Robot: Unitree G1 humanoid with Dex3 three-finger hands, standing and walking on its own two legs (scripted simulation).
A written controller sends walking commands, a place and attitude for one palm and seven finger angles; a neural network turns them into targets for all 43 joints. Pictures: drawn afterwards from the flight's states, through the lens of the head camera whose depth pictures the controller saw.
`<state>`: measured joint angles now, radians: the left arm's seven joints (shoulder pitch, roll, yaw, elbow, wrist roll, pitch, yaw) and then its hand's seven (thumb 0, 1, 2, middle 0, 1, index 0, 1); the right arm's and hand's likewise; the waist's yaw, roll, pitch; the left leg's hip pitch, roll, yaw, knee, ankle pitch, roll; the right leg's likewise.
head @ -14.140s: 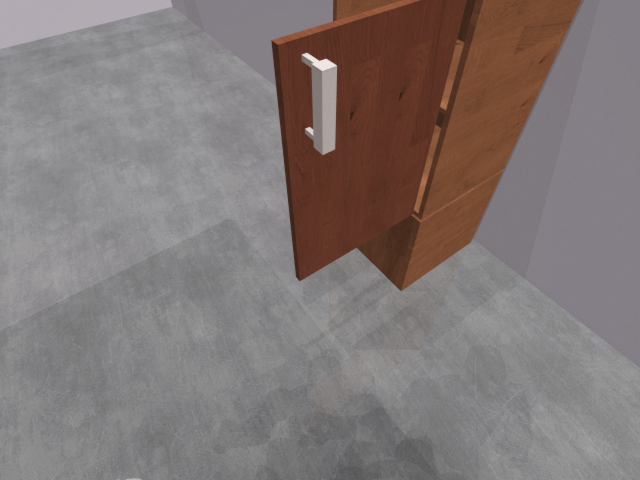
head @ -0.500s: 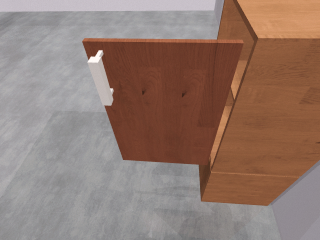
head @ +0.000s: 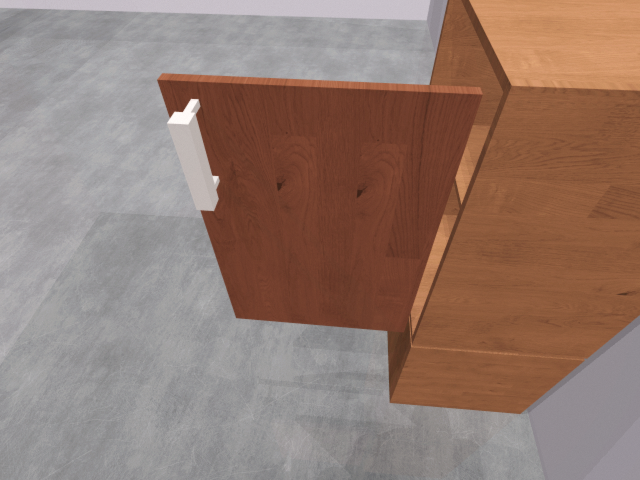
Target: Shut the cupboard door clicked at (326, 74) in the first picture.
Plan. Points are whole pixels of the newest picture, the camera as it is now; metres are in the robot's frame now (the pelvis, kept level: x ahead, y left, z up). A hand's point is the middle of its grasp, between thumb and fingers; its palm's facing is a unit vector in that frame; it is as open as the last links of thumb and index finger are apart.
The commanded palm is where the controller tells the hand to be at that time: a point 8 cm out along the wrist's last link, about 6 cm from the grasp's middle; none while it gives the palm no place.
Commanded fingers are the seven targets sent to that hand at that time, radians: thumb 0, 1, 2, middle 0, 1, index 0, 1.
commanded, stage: look again from close up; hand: left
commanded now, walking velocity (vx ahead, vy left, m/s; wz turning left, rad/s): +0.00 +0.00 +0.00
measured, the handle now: (200, 156) +0.49 +0.20 +0.15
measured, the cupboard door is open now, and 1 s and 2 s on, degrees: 89 89 89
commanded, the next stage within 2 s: come to a stop and stand still in 0.10 s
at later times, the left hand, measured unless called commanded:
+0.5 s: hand out of the picture +0.00 +0.16 -0.18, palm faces +0.02 -0.98 -0.21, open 7.3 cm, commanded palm none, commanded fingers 0.00 0.90 0.90 -0.20 -0.30 -0.20 -0.30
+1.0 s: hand out of the picture -0.05 +0.16 -0.18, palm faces +0.05 -0.98 -0.17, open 7.4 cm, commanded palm none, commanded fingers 0.00 0.90 0.90 -0.20 -0.30 -0.20 -0.30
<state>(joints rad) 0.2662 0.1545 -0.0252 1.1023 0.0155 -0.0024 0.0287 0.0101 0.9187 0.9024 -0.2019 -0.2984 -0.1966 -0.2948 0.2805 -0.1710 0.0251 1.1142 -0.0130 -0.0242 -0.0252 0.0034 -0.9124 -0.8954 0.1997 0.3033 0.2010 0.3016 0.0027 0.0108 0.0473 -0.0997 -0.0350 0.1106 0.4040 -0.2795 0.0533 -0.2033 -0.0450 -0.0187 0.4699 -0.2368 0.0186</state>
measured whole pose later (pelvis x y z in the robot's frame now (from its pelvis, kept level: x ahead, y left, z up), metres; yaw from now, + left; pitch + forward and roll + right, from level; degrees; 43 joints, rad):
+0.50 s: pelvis +0.00 -0.01 +0.00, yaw +2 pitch -2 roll +0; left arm 0.27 0.16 -0.03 1.10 0.02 -0.03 0.05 0.01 0.92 0.90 -0.20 -0.30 -0.20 -0.29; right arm 0.27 -0.17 0.01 1.06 -0.01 -0.02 -0.03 0.00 -0.91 -0.90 0.20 0.30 0.20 0.30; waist -0.01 0.01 0.04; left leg -0.15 -0.02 0.07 0.50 -0.32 0.04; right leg -0.22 -0.03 -0.06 0.52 -0.26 0.00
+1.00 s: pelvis -0.03 +0.00 +0.00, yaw +2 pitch -2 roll +0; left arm 0.34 0.14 -0.02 1.09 0.02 -0.01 0.03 0.01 0.91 0.90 -0.20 -0.30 -0.19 -0.29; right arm 0.33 -0.14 0.02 1.10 -0.01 -0.01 -0.01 0.00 -0.91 -0.90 0.20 0.30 0.20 0.30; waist 0.00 -0.01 0.03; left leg -0.16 -0.04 0.08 0.43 -0.25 0.06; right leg -0.22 -0.06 -0.05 0.45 -0.19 0.02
